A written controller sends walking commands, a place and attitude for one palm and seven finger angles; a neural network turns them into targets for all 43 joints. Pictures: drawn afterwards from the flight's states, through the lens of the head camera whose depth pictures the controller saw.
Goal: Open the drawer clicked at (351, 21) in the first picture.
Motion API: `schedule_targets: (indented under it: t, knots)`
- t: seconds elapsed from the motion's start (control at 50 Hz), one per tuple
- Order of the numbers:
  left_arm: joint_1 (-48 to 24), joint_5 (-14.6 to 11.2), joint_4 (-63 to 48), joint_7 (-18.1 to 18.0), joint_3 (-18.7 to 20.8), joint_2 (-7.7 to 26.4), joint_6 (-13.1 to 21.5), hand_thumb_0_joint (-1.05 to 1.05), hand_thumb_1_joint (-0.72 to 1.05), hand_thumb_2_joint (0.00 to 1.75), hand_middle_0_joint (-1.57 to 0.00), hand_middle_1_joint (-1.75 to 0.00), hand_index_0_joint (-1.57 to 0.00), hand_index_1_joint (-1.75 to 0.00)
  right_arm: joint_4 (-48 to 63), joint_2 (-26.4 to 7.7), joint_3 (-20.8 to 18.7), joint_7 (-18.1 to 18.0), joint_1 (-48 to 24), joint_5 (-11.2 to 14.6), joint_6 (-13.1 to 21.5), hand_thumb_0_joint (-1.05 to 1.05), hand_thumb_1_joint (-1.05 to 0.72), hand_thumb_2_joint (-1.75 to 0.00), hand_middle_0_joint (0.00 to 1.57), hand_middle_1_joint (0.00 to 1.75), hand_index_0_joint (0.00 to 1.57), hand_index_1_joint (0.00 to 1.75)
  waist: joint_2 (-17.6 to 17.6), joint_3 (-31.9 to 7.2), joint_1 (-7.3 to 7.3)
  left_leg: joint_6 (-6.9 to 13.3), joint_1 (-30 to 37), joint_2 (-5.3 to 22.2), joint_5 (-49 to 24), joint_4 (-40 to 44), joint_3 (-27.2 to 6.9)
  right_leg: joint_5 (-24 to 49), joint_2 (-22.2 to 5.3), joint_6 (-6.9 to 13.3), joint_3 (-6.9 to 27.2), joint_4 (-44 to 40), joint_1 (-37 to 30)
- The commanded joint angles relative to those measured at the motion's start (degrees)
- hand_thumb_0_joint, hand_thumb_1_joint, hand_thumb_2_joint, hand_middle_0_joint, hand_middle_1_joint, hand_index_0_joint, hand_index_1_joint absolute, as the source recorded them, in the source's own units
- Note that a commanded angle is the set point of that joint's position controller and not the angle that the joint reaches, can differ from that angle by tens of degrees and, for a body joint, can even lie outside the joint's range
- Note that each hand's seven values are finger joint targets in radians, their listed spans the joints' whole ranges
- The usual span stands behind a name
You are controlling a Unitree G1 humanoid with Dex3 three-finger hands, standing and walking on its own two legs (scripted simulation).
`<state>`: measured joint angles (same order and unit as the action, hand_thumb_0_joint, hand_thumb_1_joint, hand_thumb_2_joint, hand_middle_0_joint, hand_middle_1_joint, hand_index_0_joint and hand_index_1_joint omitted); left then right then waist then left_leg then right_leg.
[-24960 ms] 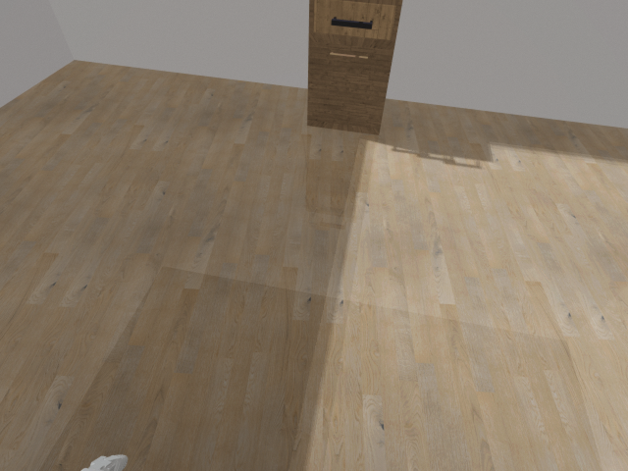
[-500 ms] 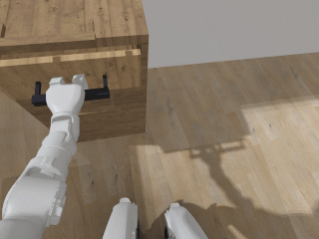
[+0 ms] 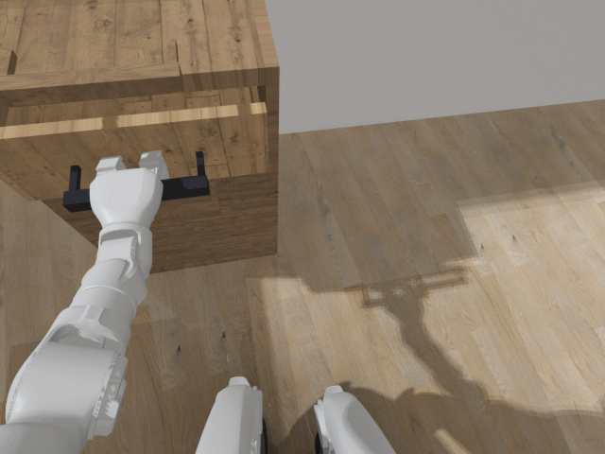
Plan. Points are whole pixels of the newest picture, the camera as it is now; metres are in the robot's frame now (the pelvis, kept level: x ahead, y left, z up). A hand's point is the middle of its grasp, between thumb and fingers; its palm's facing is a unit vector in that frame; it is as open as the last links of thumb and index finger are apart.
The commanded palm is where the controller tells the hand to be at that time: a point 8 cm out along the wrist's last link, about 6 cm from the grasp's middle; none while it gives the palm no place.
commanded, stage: pull the drawer open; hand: left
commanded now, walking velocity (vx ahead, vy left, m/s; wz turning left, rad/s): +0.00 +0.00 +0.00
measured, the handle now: (139, 179) +0.50 +0.22 -0.03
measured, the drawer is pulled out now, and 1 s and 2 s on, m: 0.05 0.08 0.11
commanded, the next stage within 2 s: none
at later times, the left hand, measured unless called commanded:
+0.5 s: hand (143, 223) +0.44 +0.22 -0.06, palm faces -0.05 -0.05 -1.00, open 5.4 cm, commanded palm +0.41 +0.20 +0.00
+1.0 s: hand (143, 231) +0.43 +0.21 -0.06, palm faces -0.04 -0.05 -1.00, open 5.4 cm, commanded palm +0.40 +0.20 +0.00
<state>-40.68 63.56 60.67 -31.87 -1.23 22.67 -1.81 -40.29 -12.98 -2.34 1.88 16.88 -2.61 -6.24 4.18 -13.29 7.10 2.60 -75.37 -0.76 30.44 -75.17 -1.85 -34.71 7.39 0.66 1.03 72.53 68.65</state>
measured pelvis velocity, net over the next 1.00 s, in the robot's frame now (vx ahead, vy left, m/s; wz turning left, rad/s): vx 0.01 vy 0.00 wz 0.01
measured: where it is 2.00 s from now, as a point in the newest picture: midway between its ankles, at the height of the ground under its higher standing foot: outside the picture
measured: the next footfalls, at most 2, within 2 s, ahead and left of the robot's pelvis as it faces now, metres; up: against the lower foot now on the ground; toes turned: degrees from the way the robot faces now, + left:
none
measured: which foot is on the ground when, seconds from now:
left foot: down 0.00-1.00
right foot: down 0.00-1.00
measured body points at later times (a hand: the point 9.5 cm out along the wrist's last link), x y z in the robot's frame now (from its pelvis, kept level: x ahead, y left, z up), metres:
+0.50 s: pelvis +0.00 +0.00 +0.00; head +0.14 +0.01 +0.43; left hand +0.44 +0.22 +0.00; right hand +0.06 -0.27 -0.13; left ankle +0.03 +0.09 -0.61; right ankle -0.01 -0.12 -0.61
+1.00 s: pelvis +0.01 +0.00 +0.01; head +0.14 +0.01 +0.44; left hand +0.42 +0.21 +0.00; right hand +0.07 -0.26 -0.13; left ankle +0.03 +0.09 -0.61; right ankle -0.01 -0.12 -0.61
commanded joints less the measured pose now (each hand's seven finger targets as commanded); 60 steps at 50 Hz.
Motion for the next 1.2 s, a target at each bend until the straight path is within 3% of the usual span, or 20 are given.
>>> schedule_targets:
  t: [0.0,0.08,0.1,0.14,0.16,0.2,0.42,0.54,0.6,0.64,0.68,0.7,0.74,0.78,0.84,0.9,0.96,1.18]
  knots:
    - [-14.7,-0.1,-7.2,-2.5,2.3,9.3,0.0,0.0,0.9,0.9,-0.4,-1.35,-0.4,-1.35,2.7,-10.0,-3.5,-0.7,8.1,-0.1,1.1,0.0,-0.9,-0.9,0.2,0.3,0.2,0.3,0.6,-26.8,-0.21,-0.3,29.7,1.7,-25.2,6.8,-1.8,24.3,-1.9,1.4,-3.1,-8.4,-6.9]
    - [-13.8,-0.1,-8.1,-2.8,1.1,6.8,-0.2,0.0,0.9,0.9,-0.4,-1.35,-0.4,-1.35,2.8,-9.8,-3.8,-0.6,7.6,-0.1,1.1,0.0,-0.9,-0.9,0.2,0.3,0.2,0.3,3.2,-27.6,-0.61,-0.7,32.5,1.8,-26.9,7.1,-1.9,24.2,-1.9,1.6,-3.4,-8.5,-5.6]
    - [-13.9,-0.1,-7.9,-2.9,1.7,7.7,-0.3,0.0,0.9,0.9,-0.4,-1.35,-0.4,-1.35,2.6,-9.8,-3.8,-0.6,7.7,-0.1,1.1,0.0,-0.9,-0.9,0.2,0.3,0.2,0.3,2.0,-27.4,-0.59,-0.6,31.8,1.7,-26.6,7.0,-1.8,24.5,-1.9,1.6,-3.2,-8.5,-6.2]
    - [-14.1,-0.1,-9.9,-3.0,1.7,7.6,0.0,0.0,0.9,0.9,-0.4,-1.35,-0.4,-1.35,2.9,-9.8,-3.8,-0.6,7.7,-0.1,1.2,0.0,-0.9,-0.9,0.2,0.3,0.2,0.3,2.9,-29.5,-0.98,-0.7,33.6,1.9,-28.3,7.1,-2.2,25.3,-2.0,1.5,-3.3,-8.1,-6.4]
    - [-13.2,-0.3,-9.7,-2.9,0.8,6.1,-0.2,0.0,0.9,0.9,-0.4,-1.35,-0.4,-1.35,2.9,-9.6,-3.9,-0.5,7.6,-0.1,1.1,0.0,-0.9,-0.9,0.2,0.3,0.2,0.3,3.1,-29.1,-0.83,-0.8,34.3,1.9,-28.8,7.3,-2.1,25.5,-1.9,1.6,-3.4,-8.5,-6.4]
    - [-12.8,-0.5,-9.3,-2.9,1.2,6.6,-0.3,0.0,0.9,0.9,-0.4,-1.35,-0.4,-1.35,2.7,-9.6,-3.9,-0.6,7.5,-0.1,1.0,0.0,-0.9,-0.9,0.2,0.3,0.2,0.3,1.4,-28.4,-0.74,-0.6,32.9,1.7,-28.0,7.1,-1.7,26.2,-1.9,1.5,-3.1,-8.7,-7.5]
    - [-10.3,-0.4,-9.6,-3.5,1.1,5.7,0.3,0.0,0.9,0.9,-0.4,-1.35,-0.4,-1.35,2.7,-9.1,-3.8,-0.6,6.4,-0.1,1.2,0.0,-0.9,-0.9,0.2,0.3,0.2,0.3,1.1,-26.3,-1.13,-0.5,31.2,1.2,-27.2,7.2,-1.1,27.5,-2.1,1.6,-2.6,-9.1,-8.7]
    - [-8.3,-0.2,-11.0,-3.9,1.2,5.4,0.1,0.0,0.9,0.9,-0.4,-1.35,-0.4,-1.35,3.2,-9.0,-4.0,-0.4,6.1,-0.1,1.0,0.0,-0.9,-0.9,0.2,0.3,0.2,0.3,1.2,-28.2,-2.01,-0.5,32.5,1.1,-28.6,7.4,-0.9,28.9,-2.2,1.5,-2.6,-9.0,-10.0]
    - [-8.5,-0.3,-11.2,-3.9,0.3,4.4,-0.2,0.0,0.9,0.9,-0.4,-1.35,-0.4,-1.35,3.1,-8.9,-4.0,-0.5,5.8,-0.1,1.0,0.0,-0.9,-0.9,0.2,0.3,0.2,0.3,0.2,-27.1,-1.48,-0.4,32.0,1.1,-27.7,7.5,-0.9,28.8,-2.2,1.5,-2.5,-9.5,-10.1]
    - [-8.9,-0.2,-12.6,-3.9,0.2,4.1,0.2,0.0,0.9,0.9,-0.4,-1.35,-0.4,-1.35,3.2,-8.8,-4.1,-0.4,5.7,-0.1,1.0,0.0,-0.9,-0.9,0.2,0.3,0.2,0.3,1.6,-28.1,-1.74,-0.5,33.3,1.2,-28.6,7.6,-0.9,28.8,-2.2,1.5,-2.5,-9.3,-9.8]
    - [-6.8,-0.1,-11.6,-4.0,1.2,5.3,-0.1,0.0,0.9,0.9,-0.4,-1.35,-0.4,-1.35,3.3,-8.8,-3.9,-0.6,5.5,-0.1,0.8,0.0,-0.9,-0.9,0.2,0.3,0.2,0.3,0.6,-27.6,-2.33,-0.5,32.3,1.0,-28.4,7.6,-0.8,29.3,-2.2,1.6,-2.4,-9.3,-10.7]
    - [-7.9,-0.3,-12.5,-4.0,0.1,3.9,0.0,0.0,0.9,0.9,-0.4,-1.35,-0.4,-1.35,3.2,-8.7,-4.0,-0.6,5.6,-0.1,0.9,0.0,-0.9,-0.9,0.2,0.3,0.2,0.3,0.6,-27.6,-1.6,-0.4,32.4,1.0,-28.6,7.5,-0.6,30.1,-2.2,1.5,-2.4,-9.5,-11.0]
    - [-6.7,-0.3,-11.9,-4.0,0.5,4.0,0.2,0.0,0.9,0.9,-0.4,-1.35,-0.4,-1.35,3.3,-8.7,-4.1,-0.5,5.5,-0.1,0.9,0.0,-0.9,-0.9,0.2,0.3,0.2,0.3,-0.6,-27.1,-1.81,-0.3,32.1,0.9,-28.3,7.5,-0.6,30.1,-2.3,1.4,-2.2,-9.6,-11.1]
    - [-6.2,-0.1,-13.2,-4.1,1.5,5.6,0.4,0.0,0.9,0.9,-0.4,-1.35,-0.4,-1.35,3.5,-8.7,-3.9,-0.7,5.1,-0.1,0.9,0.0,-0.9,-0.9,0.2,0.3,0.2,0.3,0.1,-27.6,-2.45,-0.4,31.5,0.8,-27.7,7.6,-0.4,30.3,-2.3,1.5,-2.0,-9.5,-11.9]
    - [-6.1,0.2,-12.2,-4.3,0.5,4.2,0.3,0.0,0.9,0.9,-0.4,-1.35,-0.4,-1.35,3.4,-8.6,-3.9,-0.6,4.9,-0.1,0.9,0.0,-0.9,-0.9,0.2,0.3,0.2,0.3,0.9,-25.7,-2.14,-0.5,31.7,0.9,-27.5,7.9,-0.7,28.8,-2.2,1.6,-2.4,-9.5,-10.1]
    - [-5.3,0.3,-12.4,-4.7,0.2,3.3,0.1,0.0,0.9,0.9,-0.4,-1.35,-0.4,-1.35,3.5,-8.6,-4.1,-0.6,4.8,-0.2,0.9,0.0,-0.9,-0.9,0.2,0.3,0.2,0.3,0.5,-26.3,-2.14,-0.5,32.2,1.0,-27.6,7.8,-0.6,28.6,-2.2,1.6,-2.5,-9.6,-10.2]
    - [-3.8,0.3,-12.6,-4.7,2.0,5.3,-0.1,0.0,0.9,0.9,-0.4,-1.35,-0.4,-1.35,3.7,-8.7,-4.1,-0.7,5.0,-0.2,0.8,0.0,-0.9,-0.9,0.2,0.3,0.2,0.3,0.0,-26.7,-2.83,-0.5,32.1,1.0,-28.7,7.7,-0.4,30.4,-2.2,1.7,-2.3,-9.4,-11.6]
    - [-5.2,0.4,-14.0,-5.0,-0.4,2.4,-0.8,0.0,0.9,0.9,-0.4,-1.35,-0.4,-1.35,3.7,-8.6,-4.2,-0.5,4.3,-0.1,0.6,0.0,-0.9,-0.9,0.2,0.3,0.2,0.3,1.2,-26.5,-2.39,-0.9,34.9,1.5,-28.3,8.7,-1.4,26.2,-2.1,1.7,-3.1,-9.7,-8.5]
